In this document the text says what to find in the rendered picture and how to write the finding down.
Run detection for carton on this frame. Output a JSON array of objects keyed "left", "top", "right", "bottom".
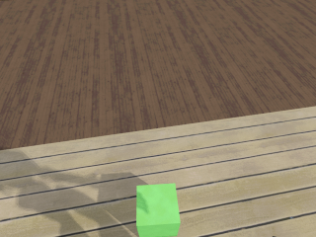
[{"left": 136, "top": 183, "right": 181, "bottom": 237}]

